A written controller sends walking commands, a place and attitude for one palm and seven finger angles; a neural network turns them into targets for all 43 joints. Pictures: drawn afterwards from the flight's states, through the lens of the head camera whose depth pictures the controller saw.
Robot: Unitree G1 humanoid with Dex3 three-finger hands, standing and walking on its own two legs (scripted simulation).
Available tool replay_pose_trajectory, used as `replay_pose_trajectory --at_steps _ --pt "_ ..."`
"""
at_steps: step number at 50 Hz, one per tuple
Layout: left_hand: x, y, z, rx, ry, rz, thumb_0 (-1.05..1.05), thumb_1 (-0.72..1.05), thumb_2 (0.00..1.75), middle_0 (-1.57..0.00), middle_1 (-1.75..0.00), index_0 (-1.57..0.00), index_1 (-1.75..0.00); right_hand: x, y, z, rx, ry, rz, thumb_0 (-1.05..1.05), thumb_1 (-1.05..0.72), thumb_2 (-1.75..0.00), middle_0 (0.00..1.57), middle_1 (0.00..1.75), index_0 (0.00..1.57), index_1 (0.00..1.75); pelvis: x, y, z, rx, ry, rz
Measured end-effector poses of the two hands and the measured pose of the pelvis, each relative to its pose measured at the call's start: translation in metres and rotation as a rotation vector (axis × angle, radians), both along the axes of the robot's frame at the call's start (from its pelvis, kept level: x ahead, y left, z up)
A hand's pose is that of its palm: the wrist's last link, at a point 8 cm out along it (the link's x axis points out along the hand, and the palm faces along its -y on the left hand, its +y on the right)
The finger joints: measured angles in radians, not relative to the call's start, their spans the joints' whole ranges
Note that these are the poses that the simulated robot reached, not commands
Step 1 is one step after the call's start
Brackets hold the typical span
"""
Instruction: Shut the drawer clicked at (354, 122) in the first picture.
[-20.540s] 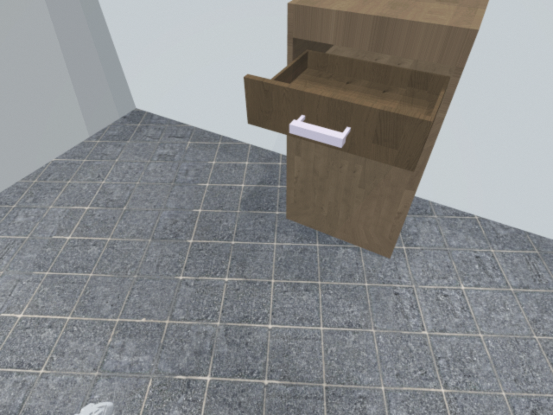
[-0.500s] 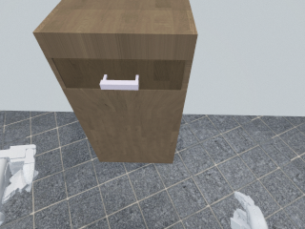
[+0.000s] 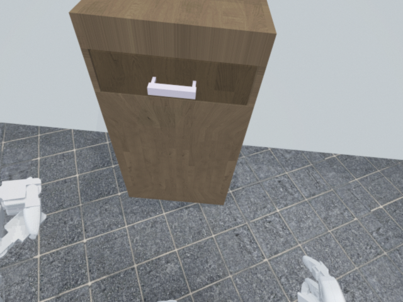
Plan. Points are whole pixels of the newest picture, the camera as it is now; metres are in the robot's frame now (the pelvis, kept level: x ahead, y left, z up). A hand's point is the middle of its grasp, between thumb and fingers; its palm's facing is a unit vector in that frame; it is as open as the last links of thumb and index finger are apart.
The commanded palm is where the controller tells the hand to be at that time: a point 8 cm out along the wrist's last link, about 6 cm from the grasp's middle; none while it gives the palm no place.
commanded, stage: step back with the hand held close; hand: left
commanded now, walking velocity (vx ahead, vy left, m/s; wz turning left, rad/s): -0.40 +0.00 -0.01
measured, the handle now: (173, 86) +0.68 +0.12 +0.03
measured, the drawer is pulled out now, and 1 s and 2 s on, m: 0.00 0.00 0.00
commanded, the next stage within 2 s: stop stepping back and stand still in 0.40 s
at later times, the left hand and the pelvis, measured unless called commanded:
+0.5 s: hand out of the picture +0.07 +0.18 +0.19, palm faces +0.12 -0.78 -0.61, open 3.3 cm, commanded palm -0.01 +0.25 +0.19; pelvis -0.15 -0.02 -0.01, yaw -1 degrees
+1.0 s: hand out of the picture -0.06 +0.23 +0.21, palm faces +0.41 -0.74 -0.53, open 3.3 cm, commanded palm -0.12 +0.27 +0.19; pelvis -0.24 -0.01 +0.00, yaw +1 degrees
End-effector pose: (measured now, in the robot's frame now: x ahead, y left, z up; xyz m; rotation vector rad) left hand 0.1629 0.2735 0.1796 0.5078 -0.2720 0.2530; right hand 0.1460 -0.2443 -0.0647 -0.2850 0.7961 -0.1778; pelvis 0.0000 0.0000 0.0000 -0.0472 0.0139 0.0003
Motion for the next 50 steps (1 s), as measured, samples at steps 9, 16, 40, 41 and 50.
replay_pose_trajectory --at_steps 9,16,40,41,50 --pt "-0.011 0.021 0.026 0.067 -0.046 0.033 0.02 0.89 0.90 -1.41 -1.60 -1.41 -1.60 -0.012 0.012 0.009 -0.002 0.014 0.015 0.01 -0.91 -0.89 0.20 0.30 0.21 0.30 -0.008 0.004 0.013 -0.031 0.103 -0.007" --pt "-0.021 -0.010 -0.003 -0.006 0.071 -0.117 0.02 0.89 0.90 -1.41 -1.60 -1.41 -1.60 -0.022 0.016 0.012 0.022 -0.037 0.086 0.01 -0.91 -0.89 0.20 0.30 0.21 0.30 -0.058 -0.004 0.013 -0.019 0.130 -0.054" --pt "-0.222 -0.006 -0.015 -0.196 0.002 0.196 0.02 0.89 0.90 -1.41 -1.60 -1.41 -1.60 -0.220 -0.030 -0.008 -0.031 0.002 0.009 0.01 -0.91 -0.89 0.20 0.30 0.20 0.30 -0.206 -0.010 0.006 0.053 0.000 0.060" --pt "-0.224 -0.010 -0.013 -0.177 0.000 0.155 0.02 0.89 0.90 -1.41 -1.60 -1.41 -1.60 -0.222 -0.026 -0.006 -0.027 -0.009 0.007 0.01 -0.91 -0.89 0.20 0.30 0.20 0.30 -0.212 -0.009 0.006 0.065 -0.011 0.052" --pt "-0.262 -0.010 0.047 0.164 -0.122 0.055 0.02 0.89 0.90 -1.41 -1.59 -1.41 -1.60 -0.241 0.013 -0.009 0.127 -0.152 0.022 0.01 -0.91 -0.89 0.20 0.30 0.20 0.30 -0.241 -0.014 -0.002 0.045 -0.061 0.018"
